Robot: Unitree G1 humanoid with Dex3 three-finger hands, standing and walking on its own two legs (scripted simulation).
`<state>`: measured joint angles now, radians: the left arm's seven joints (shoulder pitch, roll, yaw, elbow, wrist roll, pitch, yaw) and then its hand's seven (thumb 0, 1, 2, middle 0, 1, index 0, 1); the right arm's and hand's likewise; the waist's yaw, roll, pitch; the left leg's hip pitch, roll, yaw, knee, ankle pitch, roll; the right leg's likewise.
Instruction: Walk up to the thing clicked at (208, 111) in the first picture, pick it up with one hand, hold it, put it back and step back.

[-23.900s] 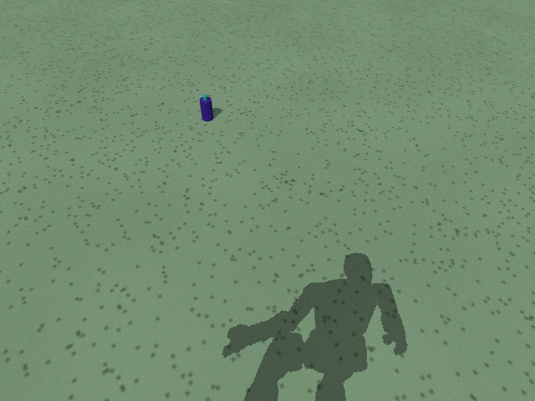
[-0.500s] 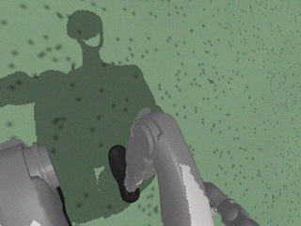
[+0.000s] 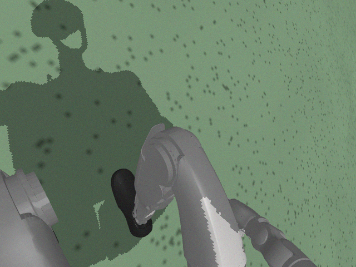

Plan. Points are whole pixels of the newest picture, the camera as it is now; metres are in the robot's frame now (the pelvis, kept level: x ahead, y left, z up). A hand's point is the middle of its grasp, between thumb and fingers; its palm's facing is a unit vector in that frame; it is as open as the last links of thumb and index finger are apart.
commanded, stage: lower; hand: left
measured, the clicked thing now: out of the picture +0.48 +0.36 -0.21
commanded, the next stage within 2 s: loosen in 0.06 s
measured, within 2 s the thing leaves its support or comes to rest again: rests again in 0.46 s
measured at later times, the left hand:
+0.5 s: hand out of the picture +0.48 +0.36 -0.16, palm faces +0.51 -0.86 -0.01, open 8.9 cm
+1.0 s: hand out of the picture +0.48 +0.36 -0.16, palm faces +0.52 -0.85 +0.00, open 16.2 cm
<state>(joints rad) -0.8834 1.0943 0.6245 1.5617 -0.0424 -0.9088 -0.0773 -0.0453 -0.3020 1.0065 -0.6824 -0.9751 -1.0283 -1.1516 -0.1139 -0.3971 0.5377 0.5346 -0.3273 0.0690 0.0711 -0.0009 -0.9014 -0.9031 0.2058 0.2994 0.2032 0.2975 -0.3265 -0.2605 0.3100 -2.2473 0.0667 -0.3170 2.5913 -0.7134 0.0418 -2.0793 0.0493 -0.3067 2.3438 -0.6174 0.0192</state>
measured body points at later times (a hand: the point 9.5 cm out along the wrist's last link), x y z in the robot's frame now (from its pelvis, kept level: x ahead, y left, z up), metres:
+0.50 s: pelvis +0.00 +0.00 +0.00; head +0.25 +0.19 +0.31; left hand +0.44 +0.40 -0.15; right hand +0.15 -0.25 -0.03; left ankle +0.08 +0.12 -0.27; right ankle +0.14 -0.11 -0.27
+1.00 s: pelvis +0.00 +0.00 +0.00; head +0.26 +0.18 +0.31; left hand +0.45 +0.41 -0.15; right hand +0.14 -0.25 -0.03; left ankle +0.08 +0.12 -0.27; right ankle +0.14 -0.11 -0.27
